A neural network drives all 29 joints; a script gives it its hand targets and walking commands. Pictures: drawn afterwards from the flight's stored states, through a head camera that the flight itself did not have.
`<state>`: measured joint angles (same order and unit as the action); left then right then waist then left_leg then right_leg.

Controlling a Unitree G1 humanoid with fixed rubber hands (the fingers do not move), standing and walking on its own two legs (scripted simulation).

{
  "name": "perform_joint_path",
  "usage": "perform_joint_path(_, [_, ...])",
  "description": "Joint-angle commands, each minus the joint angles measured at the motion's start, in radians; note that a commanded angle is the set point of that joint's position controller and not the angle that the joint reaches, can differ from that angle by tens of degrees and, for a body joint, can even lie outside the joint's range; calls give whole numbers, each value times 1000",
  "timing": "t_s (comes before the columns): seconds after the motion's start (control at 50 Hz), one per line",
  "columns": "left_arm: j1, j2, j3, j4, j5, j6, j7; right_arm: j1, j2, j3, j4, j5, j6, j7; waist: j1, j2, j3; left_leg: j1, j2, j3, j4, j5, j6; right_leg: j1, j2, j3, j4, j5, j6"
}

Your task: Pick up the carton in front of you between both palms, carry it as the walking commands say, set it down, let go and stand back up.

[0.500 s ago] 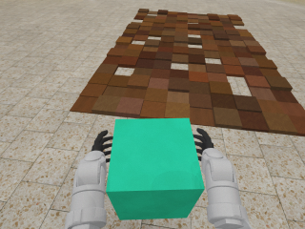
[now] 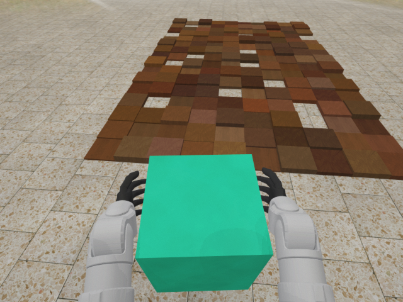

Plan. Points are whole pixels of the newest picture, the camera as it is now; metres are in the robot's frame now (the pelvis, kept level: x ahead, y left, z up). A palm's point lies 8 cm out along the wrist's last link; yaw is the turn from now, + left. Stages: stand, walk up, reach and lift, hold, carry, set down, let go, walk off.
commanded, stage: carry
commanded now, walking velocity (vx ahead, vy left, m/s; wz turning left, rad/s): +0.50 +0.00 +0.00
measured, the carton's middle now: (201, 226) +0.28 +0.00 +0.00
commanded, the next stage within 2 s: none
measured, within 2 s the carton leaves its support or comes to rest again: neither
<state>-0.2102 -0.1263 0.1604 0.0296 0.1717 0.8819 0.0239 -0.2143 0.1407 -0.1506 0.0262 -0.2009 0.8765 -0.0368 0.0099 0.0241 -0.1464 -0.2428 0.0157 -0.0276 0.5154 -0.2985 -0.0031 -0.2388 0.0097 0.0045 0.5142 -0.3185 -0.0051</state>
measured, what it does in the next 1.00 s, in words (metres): walks ahead: left foot, then right foot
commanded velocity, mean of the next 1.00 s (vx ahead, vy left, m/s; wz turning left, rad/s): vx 0.50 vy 0.00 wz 0.00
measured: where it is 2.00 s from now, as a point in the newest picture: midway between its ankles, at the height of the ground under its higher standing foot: (201, 161)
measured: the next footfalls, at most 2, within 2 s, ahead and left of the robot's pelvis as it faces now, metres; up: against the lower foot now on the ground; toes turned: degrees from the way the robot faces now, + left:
left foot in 0.24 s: +0.17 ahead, +0.11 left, +0.00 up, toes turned +10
right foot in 0.60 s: +0.47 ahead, -0.12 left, +0.00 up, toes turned -12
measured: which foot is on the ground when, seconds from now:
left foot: down 0.00-0.02, up 0.04-0.22, down 0.24-0.62, up 0.64-1.00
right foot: down 0.00-0.26, up 0.28-0.58, down 0.60-1.00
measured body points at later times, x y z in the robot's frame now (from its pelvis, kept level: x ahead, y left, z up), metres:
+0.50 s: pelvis +0.23 +0.00 +0.01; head +0.23 +0.00 +0.46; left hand +0.52 +0.14 +0.09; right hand +0.51 -0.16 +0.09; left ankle +0.13 +0.10 -0.74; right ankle +0.32 -0.12 -0.70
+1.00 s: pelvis +0.57 -0.02 +0.00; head +0.58 -0.03 +0.45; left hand +0.84 +0.13 +0.10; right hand +0.85 -0.17 +0.09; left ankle +0.70 +0.10 -0.71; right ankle +0.43 -0.11 -0.74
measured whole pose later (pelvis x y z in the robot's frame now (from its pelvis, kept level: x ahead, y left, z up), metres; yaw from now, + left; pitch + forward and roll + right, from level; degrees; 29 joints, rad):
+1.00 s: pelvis +0.57 -0.02 +0.00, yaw +1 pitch +5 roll +1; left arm -0.15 -0.13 0.09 -0.42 0.08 1.19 0.09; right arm -0.15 0.13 -0.10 -0.44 -0.10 1.19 -0.09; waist 0.02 0.00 -0.08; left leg -0.58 0.09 0.18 0.57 -0.08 0.02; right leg 0.00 -0.04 -0.23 0.26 -0.34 0.00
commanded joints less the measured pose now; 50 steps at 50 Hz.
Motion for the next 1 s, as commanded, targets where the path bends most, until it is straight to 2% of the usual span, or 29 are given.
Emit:
perform_joint_path(0.0, [-550,-853,-697,-107,-345,64,-203,-546,826,684,-134,351,76,205,5,-183,-110,-250,42,57,123,-200,17,172,-217,265,-250,-244,-88])
perform_joint_path(0.02, [-513,-833,-696,-117,-348,93,-193,-550,821,703,-153,380,109,206,13,-291,-77,-428,3,124,241,-180,-2,275,-320,440,-294,-162,-148])
perform_joint_path(0.04, [-497,-819,-694,-154,-350,118,-183,-576,829,726,-184,418,136,209,23,-280,-38,-531,12,126,243,-249,3,322,-358,492,-288,4,-202])
perform_joint_path(0.06, [-504,-816,-704,-207,-357,144,-174,-579,849,748,-201,452,159,211,27,-216,-48,-551,23,113,236,-262,10,352,-355,459,-268,143,-218])
perform_joint_path(0.08, [-518,-825,-719,-259,-375,167,-168,-567,865,761,-219,478,177,211,24,-164,-85,-516,24,114,196,-231,11,368,-340,391,-246,223,-205])
perform_joint_path(0.12, [-503,-844,-751,-346,-412,208,-161,-495,877,765,-263,502,211,206,21,-173,-153,-387,-15,169,102,-119,1,354,-283,239,-218,314,-152])
perform_joint_path(0.16, [-454,-861,-764,-389,-432,244,-165,-438,879,757,-312,498,242,197,16,-197,-179,-217,-40,225,-24,-22,-5,282,-234,126,-188,271,-119])
perform_joint_path(0.2, [-395,-868,-771,-409,-450,274,-175,-374,870,746,-345,482,272,188,-5,-124,-222,180,-34,244,-152,113,7,29,-177,3,-51,238,-74])
perform_joint_path(0.22, [-378,-858,-768,-417,-456,288,-181,-333,853,739,-355,467,285,183,-23,-30,-269,418,77,106,-170,38,39,-157,-148,-57,112,171,-40])
perform_joint_path(0.24, [-386,-844,-771,-442,-461,306,-189,-292,823,729,-359,435,293,177,-35,216,-281,544,347,-306,-266,-114,151,-401,-64,-147,383,-30,10])
perform_joint_path(0.26, [-424,-835,-778,-455,-474,322,-195,-303,853,725,-350,426,303,175,-35,245,-214,531,456,-506,-296,-62,261,-568,-25,-91,500,-194,-6])
perform_joint_path(0.28, [-479,-838,-783,-466,-488,331,-200,-364,860,729,-391,443,312,173,-36,133,-169,477,466,-476,-285,21,284,-612,-82,-35,592,-201,-24])
perform_joint_path(0.3, [-493,-845,-779,-465,-501,337,-203,-407,862,733,-423,459,321,171,-36,60,-155,427,433,-391,-285,69,258,-612,-115,-25,620,-182,-34])
perform_joint_path(0.32, [-497,-853,-776,-460,-513,342,-203,-438,861,736,-445,472,329,170,-35,8,-152,381,400,-297,-312,37,216,-586,-139,-23,573,-126,-33])
perform_joint_path(0.36, [-492,-860,-766,-445,-508,346,-195,-467,855,747,-449,496,342,174,-34,36,-130,315,333,-133,-359,60,168,-508,-135,-67,405,-38,-9])
perform_joint_path(0.4, [-444,-858,-752,-417,-482,352,-180,-443,849,751,-428,515,355,182,-30,74,-126,291,281,-26,-356,149,146,-437,-110,-110,263,37,14])
perform_joint_path(0.46, [-397,-854,-732,-384,-442,357,-162,-420,835,748,-400,525,366,197,-30,113,-101,270,241,80,-331,290,123,-348,-64,-185,98,133,16])
perform_joint_path(0.52, [-405,-858,-725,-387,-430,357,-159,-424,834,743,-389,519,368,206,-26,142,-73,227,227,142,-278,360,89,-215,-45,-229,3,238,-4])
perform_joint_path(0.56, [-402,-864,-721,-386,-429,355,-161,-429,835,744,-396,516,368,209,-10,102,-115,157,186,232,-90,478,56,13,3,-292,-51,214,-22])
perform_joint_path(0.58, [-390,-863,-717,-378,-428,354,-163,-424,827,743,-397,512,368,209,2,67,-177,65,154,266,80,475,31,208,-4,-279,-38,148,-29])
perform_joint_path(0.6, [-377,-855,-711,-375,-422,352,-165,-433,816,743,-403,509,370,210,26,-69,-237,-102,111,263,333,270,-10,369,-195,17,-133,-64,-69])
perform_joint_path(0.62, [-385,-857,-709,-361,-413,344,-169,-451,837,753,-423,514,375,209,22,-318,-285,-393,-16,209,623,-136,-45,547,-454,483,-275,-166,-214])
perform_joint_path(0.64, [-376,-888,-717,-363,-426,340,-170,-450,846,753,-411,509,370,212,15,-274,-260,-478,24,76,751,-176,-8,505,-477,532,-310,-29,-244])
perform_joint_path(0.66, [-388,-923,-729,-384,-435,331,-172,-454,876,756,-412,513,360,216,14,-211,-254,-491,70,46,790,-154,19,457,-441,431,-281,107,-230])
perform_joint_path(0.68, [-407,-957,-742,-407,-446,320,-176,-455,903,760,-418,512,347,218,10,-103,-256,-488,109,35,762,-94,33,416,-415,334,-264,184,-200])
perform_joint_path(0.7, [-432,-984,-760,-430,-455,308,-180,-447,918,765,-427,507,333,218,4,-53,-240,-463,134,28,696,-35,35,358,-391,249,-277,241,-168])
perform_joint_path(0.74, [-451,-995,-783,-453,-477,292,-185,-431,950,779,-426,502,311,211,3,-95,-248,-397,126,60,574,10,29,311,-350,116,-304,254,-131])
perform_joint_path(0.84, [-386,-936,-804,-477,-494,282,-206,-329,927,779,-423,449,279,183,6,-146,-176,-419,91,152,267,119,2,337,-287,-47,-324,363,-128])
perform_joint_path(0.98, [-458,-790,-770,-555,-487,319,-182,-458,791,776,-550,496,327,172,13,-184,-59,-281,42,255,11,263,39,322,-251,-161,-262,493,-100])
